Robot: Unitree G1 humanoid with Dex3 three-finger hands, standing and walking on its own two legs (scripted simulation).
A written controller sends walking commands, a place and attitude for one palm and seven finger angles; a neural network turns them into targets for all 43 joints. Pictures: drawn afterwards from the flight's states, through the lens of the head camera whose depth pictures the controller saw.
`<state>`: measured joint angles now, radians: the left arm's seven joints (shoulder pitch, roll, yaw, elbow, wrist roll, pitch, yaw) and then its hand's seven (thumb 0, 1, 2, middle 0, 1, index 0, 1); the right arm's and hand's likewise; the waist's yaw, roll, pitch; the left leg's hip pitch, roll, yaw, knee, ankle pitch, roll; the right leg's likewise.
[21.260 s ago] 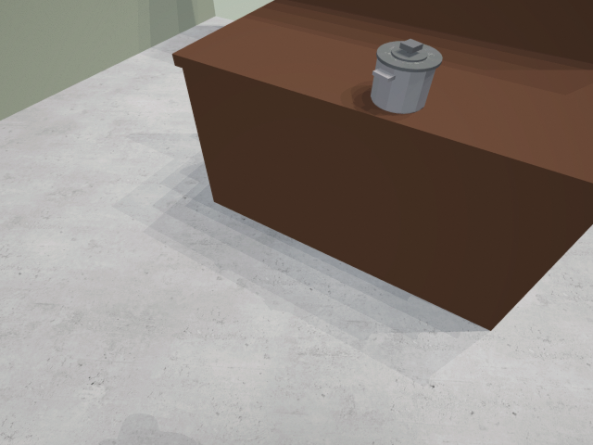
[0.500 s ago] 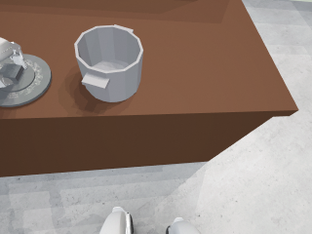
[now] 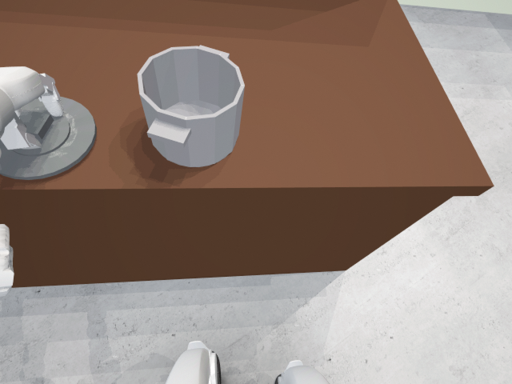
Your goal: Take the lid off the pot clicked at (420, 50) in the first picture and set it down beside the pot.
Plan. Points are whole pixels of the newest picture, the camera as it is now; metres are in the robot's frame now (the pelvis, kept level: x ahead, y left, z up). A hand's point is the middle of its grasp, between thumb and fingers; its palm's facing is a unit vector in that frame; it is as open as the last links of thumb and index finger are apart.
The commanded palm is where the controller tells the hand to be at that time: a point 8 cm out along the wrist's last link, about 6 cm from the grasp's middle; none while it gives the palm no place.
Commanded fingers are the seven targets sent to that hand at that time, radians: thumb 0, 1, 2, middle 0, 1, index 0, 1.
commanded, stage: open the fingers wide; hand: left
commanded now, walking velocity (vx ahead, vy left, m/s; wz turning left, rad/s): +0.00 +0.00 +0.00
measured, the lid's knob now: (32, 124) +0.51 +0.33 +0.04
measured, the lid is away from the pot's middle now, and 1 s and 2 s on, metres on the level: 0.25 0.25 0.25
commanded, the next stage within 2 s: raise the empty hand in 0.40 s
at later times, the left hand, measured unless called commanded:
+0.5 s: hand (22, 123) +0.48 +0.32 +0.07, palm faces -0.44 -0.09 -0.89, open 11.0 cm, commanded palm +0.52 +0.30 +0.13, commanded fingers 0.00 -0.03 0.69 -0.36 -0.83 -0.36 -0.83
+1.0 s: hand (7, 95) +0.49 +0.32 +0.12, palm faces -0.40 -0.11 -0.91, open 11.0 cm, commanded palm +0.52 +0.31 +0.18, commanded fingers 0.00 -0.03 0.69 -0.36 -0.83 -0.36 -0.83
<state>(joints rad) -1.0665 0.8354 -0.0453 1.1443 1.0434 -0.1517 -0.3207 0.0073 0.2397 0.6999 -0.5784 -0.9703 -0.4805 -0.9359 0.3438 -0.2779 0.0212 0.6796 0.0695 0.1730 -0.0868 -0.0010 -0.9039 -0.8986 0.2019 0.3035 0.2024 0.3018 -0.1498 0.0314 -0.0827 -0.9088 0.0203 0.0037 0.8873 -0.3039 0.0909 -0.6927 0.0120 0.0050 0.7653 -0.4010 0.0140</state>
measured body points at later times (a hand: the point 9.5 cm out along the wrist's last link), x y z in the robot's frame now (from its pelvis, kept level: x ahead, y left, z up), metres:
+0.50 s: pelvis +0.00 +0.00 +0.00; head +0.12 +0.04 +0.44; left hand +0.50 +0.33 +0.12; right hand -0.01 -0.28 -0.10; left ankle +0.06 +0.06 -0.69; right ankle -0.02 -0.19 -0.69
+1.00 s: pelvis +0.01 -0.01 +0.01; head +0.11 +0.02 +0.45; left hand +0.51 +0.32 +0.17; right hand +0.02 -0.29 -0.10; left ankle +0.06 +0.06 -0.69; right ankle -0.02 -0.19 -0.69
